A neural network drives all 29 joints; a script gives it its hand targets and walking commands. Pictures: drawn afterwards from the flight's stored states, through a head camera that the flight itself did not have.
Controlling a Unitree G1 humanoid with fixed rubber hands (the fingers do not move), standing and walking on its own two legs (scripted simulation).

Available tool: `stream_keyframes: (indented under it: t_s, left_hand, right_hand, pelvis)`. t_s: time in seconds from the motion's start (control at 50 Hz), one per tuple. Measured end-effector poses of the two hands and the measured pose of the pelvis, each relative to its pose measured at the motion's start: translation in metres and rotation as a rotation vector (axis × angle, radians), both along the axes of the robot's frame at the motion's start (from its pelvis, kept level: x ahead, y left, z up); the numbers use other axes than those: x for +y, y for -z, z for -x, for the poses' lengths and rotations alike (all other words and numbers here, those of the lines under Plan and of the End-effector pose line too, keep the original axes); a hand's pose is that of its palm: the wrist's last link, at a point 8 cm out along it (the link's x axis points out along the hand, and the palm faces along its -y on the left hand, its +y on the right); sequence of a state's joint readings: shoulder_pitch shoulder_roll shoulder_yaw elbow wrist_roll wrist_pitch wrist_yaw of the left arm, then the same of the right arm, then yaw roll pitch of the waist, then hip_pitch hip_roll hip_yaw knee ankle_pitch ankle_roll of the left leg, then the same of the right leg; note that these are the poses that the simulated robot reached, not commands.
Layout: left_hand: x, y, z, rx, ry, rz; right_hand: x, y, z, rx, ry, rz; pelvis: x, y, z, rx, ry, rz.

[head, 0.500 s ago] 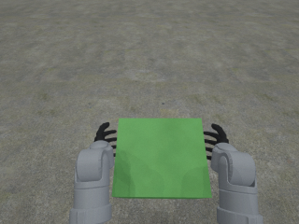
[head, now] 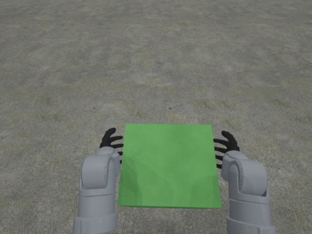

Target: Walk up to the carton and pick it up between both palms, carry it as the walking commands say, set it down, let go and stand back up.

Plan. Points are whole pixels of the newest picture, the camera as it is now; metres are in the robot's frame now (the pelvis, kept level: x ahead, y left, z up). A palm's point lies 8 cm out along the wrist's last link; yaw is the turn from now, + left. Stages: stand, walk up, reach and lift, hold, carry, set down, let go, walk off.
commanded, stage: carry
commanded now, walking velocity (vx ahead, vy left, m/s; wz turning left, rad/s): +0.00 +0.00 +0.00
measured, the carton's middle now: (166, 169) +0.31 +0.00 -0.01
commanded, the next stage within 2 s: hold in 0.92 s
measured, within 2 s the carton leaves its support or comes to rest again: neither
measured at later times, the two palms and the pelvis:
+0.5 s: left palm (127, 149) +0.31 +0.10 +0.08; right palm (246, 155) +0.31 -0.19 +0.08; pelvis +0.03 -0.04 +0.00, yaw +0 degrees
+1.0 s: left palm (130, 156) +0.32 +0.10 +0.04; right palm (244, 162) +0.31 -0.20 +0.04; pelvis +0.03 -0.05 +0.00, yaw -3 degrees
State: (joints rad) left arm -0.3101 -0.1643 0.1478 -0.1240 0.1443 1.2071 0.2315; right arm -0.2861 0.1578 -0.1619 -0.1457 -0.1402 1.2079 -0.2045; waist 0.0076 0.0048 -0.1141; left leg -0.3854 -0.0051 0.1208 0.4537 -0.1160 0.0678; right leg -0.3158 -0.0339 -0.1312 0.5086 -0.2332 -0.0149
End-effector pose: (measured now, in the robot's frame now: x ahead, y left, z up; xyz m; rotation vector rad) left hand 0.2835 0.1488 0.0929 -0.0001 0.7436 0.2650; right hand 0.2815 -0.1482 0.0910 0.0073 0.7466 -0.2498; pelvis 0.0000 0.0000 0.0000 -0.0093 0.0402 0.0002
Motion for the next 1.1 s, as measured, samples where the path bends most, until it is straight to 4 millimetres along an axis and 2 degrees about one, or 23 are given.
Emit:
stream_keyframes:
  t_s: [0.22, 0.42, 0.92, 0.96, 1.02, 1.06, 1.1]
  left_hand:
    - [-0.027, 0.007, -0.014, -0.002, 0.03, -0.021]
    - [-0.042, 0.009, -0.024, -0.01, 0.043, -0.026]
    - [-0.049, 0.016, -0.032, -0.025, 0.072, -0.019]
    - [-0.048, 0.03, -0.035, -0.015, 0.098, -0.022]
    - [-0.047, 0.054, -0.028, -0.003, 0.138, -0.036]
    - [-0.047, 0.058, -0.021, -0.022, 0.15, -0.02]
    - [-0.046, 0.054, -0.017, -0.054, 0.154, -0.004]
  right_hand:
    - [-0.027, 0.01, -0.011, -0.002, -0.006, 0.0]
    - [-0.043, 0.012, -0.02, -0.01, -0.017, 0.006]
    - [-0.054, 0.019, -0.032, -0.024, -0.048, 0.002]
    - [-0.054, 0.033, -0.033, -0.012, -0.079, 0.026]
    - [-0.056, 0.057, -0.022, 0.003, -0.097, 0.046]
    - [-0.057, 0.06, -0.011, -0.014, -0.09, 0.04]
    - [-0.056, 0.056, -0.004, -0.044, -0.077, 0.029]
  pelvis:
    - [-0.024, 0.001, -0.012, 0.008, 0.0, -0.005]
    - [-0.039, 0.001, -0.023, 0.012, 0.003, -0.014]
    - [-0.049, 0.002, -0.035, 0.008, 0.0, -0.022]
    - [-0.049, -0.001, -0.035, -0.027, 0.015, -0.028]
    - [-0.047, -0.006, -0.034, -0.056, 0.08, -0.033]
    - [-0.045, -0.008, -0.034, -0.062, 0.127, -0.037]
    - [-0.042, -0.009, -0.033, -0.069, 0.168, -0.037]
